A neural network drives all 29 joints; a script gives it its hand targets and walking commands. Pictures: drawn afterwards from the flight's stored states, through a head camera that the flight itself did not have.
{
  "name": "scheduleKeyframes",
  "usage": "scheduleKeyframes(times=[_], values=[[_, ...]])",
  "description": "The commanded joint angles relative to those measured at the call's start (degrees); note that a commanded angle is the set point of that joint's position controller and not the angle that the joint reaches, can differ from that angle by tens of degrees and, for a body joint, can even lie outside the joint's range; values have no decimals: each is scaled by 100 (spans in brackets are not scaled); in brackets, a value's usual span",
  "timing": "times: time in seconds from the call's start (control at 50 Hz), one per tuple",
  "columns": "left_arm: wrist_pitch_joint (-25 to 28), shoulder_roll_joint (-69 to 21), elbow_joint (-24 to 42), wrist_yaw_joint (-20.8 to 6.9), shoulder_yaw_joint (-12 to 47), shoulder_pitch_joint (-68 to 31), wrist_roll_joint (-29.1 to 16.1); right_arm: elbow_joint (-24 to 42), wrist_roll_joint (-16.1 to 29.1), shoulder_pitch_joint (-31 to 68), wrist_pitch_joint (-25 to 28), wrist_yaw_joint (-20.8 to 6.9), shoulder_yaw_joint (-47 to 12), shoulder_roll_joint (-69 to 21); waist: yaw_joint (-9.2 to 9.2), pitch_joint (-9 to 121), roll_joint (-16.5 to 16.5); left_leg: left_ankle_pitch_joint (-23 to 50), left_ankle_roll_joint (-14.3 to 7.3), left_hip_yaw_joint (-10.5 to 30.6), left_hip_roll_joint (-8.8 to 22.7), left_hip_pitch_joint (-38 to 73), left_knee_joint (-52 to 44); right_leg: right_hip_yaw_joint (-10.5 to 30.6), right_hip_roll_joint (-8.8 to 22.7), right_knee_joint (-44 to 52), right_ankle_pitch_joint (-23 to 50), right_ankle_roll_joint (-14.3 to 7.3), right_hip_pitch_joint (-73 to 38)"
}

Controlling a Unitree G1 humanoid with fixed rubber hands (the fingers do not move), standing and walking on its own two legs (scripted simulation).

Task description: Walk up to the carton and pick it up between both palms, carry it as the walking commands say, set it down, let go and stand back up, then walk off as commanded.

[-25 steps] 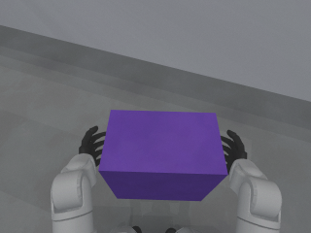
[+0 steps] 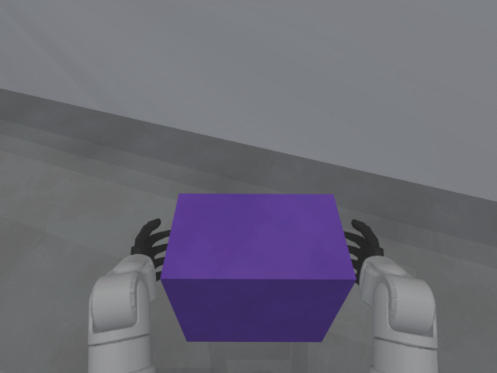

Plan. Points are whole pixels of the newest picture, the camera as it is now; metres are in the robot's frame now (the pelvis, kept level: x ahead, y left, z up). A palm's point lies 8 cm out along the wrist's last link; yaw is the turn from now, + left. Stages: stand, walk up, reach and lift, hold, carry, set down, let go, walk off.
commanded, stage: carry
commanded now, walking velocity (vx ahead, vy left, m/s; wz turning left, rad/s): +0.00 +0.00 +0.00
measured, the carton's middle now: (255, 272) +0.29 +0.01 -0.01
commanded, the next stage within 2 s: hold in 1.86 s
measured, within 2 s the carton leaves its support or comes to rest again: neither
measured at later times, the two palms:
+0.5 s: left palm (134, 278) +0.23 +0.18 +0.07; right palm (371, 281) +0.24 -0.16 +0.07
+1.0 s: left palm (128, 295) +0.21 +0.18 +0.07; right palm (376, 300) +0.21 -0.16 +0.07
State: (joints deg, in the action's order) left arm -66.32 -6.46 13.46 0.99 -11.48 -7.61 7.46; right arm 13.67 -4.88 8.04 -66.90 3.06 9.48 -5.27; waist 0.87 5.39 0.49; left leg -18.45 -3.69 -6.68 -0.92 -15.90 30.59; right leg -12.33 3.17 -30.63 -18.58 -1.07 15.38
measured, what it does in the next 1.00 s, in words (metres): stands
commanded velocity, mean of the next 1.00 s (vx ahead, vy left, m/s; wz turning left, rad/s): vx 0.00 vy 0.00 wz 0.00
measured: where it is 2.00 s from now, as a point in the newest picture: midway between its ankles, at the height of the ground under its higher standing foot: outside the picture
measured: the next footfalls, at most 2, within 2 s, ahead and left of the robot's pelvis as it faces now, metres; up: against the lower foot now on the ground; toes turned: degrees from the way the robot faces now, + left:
none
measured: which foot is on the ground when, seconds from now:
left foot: down 0.00-1.00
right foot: down 0.00-1.00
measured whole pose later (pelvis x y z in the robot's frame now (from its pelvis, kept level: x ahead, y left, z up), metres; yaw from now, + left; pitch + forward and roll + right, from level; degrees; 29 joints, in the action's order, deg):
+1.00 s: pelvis -0.05 +0.01 +0.00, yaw +0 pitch +1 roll +0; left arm -66.5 -6.8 13.7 1.3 -11.5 -7.3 7.2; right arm 14.2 -4.6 7.8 -67.2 3.3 10.2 -5.7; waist 0.3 4.0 -0.2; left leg -13.1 -5.0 -7.7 -2.3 -15.3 27.1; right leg -11.5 4.4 -29.3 -13.9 -0.9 16.0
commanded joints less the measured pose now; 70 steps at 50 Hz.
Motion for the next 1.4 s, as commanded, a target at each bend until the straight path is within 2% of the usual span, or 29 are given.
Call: scheduleKeyframes(times=[0.0, 0.08, 0.12, 0.16, 0.24, 0.34, 0.4, 0.42, 0.48, 0.54, 0.62, 0.64, 0.84, 1.0, 1.1, 1.18, 1.22, 1.28, 1.36, 1.38], values=[[84, -4936, 1033, -1402, 4707, -3222, -2743, 1182, 2414, 3106, 182, -1454, -4512, -5084, -56, 2297, 102, 4333, -143, 833, 1027, 1227, -53, 550, 565, 79, 2507, 130, -691], [116, -4878, 1108, -1368, 4724, -3012, -2672, 1354, 2429, 3031, 206, -1446, -4591, -5007, -45, 2374, 16, 4218, -138, 834, 1002, 1179, -23, 609, 619, 86, 2625, 114, -830], [126, -4828, 1120, -1359, 4722, -2924, -2637, 1369, 2412, 2944, 201, -1443, -4602, -4965, -58, 2365, -143, 4052, -113, 797, 953, 1142, -45, 580, 633, 34, 2774, 87, -864], [129, -4778, 1160, -1348, 4736, -2867, -2619, 1410, 2414, 2899, 205, -1446, -4627, -4907, -49, 2292, -67, 4021, -113, 812, 954, 1095, -85, 591, 649, 8, 2716, 80, -855], [111, -4688, 1155, -1339, 4709, -2755, -2571, 1384, 2363, 2784, 194, -1451, -4600, -4794, -47, 2162, 11, 4157, -159, 911, 1061, 1139, -193, 631, 590, 38, 2101, 113, -703], [69, -4609, 1054, -1335, 4649, -2772, -2547, 1330, 2328, 2839, 149, -1439, -4561, -4708, -45, 1916, -107, 3529, -102, 861, 968, 849, -287, 722, 662, 145, 2108, 61, -763], [23, -4558, 1034, -1328, 4616, -2840, -2543, 1229, 2298, 2817, 115, -1438, -4481, -4659, -42, 1824, 34, 3424, -109, 914, 1013, 782, -364, 774, 647, 230, 1689, 71, -748], [19, -4567, 1058, -1329, 4614, -2897, -2550, 1231, 2294, 2844, 107, -1439, -4481, -4679, -42, 1778, -68, 3251, -107, 911, 1005, 723, -388, 801, 667, 283, 1660, 65, -750], [-6, -4594, 989, -1324, 4594, -3016, -2563, 1172, 2303, 2967, 87, -1443, -4419, -4703, -53, 1704, -78, 2924, -103, 963, 1000, 667, -500, 825, 647, 318, 1413, 52, -711], [-25, -4588, 866, -1312, 4536, -3048, -2520, 1110, 2303, 3053, 78, -1448, -4357, -4712, -48, 1643, 75, 2584, -72, 971, 987, 595, -613, 863, 660, 381, 1080, 38, -696], [-37, -4620, 812, -1303, 4494, -3155, -2533, 1036, 2301, 3131, 63, -1445, -4296, -4755, -56, 1537, 38, 2245, -84, 1025, 984, 502, -744, 907, 650, 465, 750, 30, -631], [-40, -4619, 786, -1296, 4485, -3190, -2530, 973, 2280, 3102, 51, -1441, -4276, -4763, -61, 1511, -53, 2163, -81, 1029, 983, 507, -785, 900, 640, 460, 682, 24, -606], [-5, -4671, 808, -1280, 4441, -3328, -2562, 948, 2282, 3193, 72, -1420, -4210, -4832, -65, 1658, 34, 1975, -97, 1037, 962, 463, -903, 921, 615, 480, 556, 35, -677], [43, -4610, 736, -1268, 4365, -3149, -2499, 1084, 2267, 3259, 131, -1386, -4246, -4752, -64, 1695, -99, 2042, -101, 1017, 950, 457, -851, 965, 626, 505, 672, 39, -695], [86, -4567, 674, -1256, 4326, -3157, -2465, 939, 2191, 3146, 166, -1370, -4160, -4698, -68, 1753, -107, 2100, -108, 982, 940, 495, -806, 955, 643, 490, 769, 27, -693], [135, -4543, 744, -1242, 4360, -3199, -2465, 958, 2195, 3165, 217, -1366, -4163, -4691, -64, 1750, 33, 2119, -109, 988, 935, 453, -802, 985, 650, 466, 784, 17, -692], [188, -4511, 601, -1239, 4272, -3173, -2397, 823, 2120, 3150, 266, -1361, -4080, -4667, -68, 1762, -85, 2185, -115, 970, 936, 466, -756, 957, 643, 474, 874, 31, -682], [239, -4506, 627, -1240, 4306, -3141, -2399, 913, 2135, 3190, 320, -1356, -4122, -4655, -66, 1714, -70, 2124, -116, 930, 912, 468, -758, 960, 643, 499, 888, 21, -616], [346, -4472, 475, -1231, 4181, -3132, -2306, 702, 1998, 3108, 422, -1344, -3972, -4591, -64, 1779, -3, 2146, -117, 929, 921, 473, -740, 962, 641, 467, 896, -2, -649], [395, -4426, 365, -1225, 4084, -3089, -2236, 625, 1960, 3125, 467, -1345, -3930, -4585, -58, 1788, -95, 2151, -127, 948, 930, 445, -727, 972, 641, 477, 941, -4, -694]])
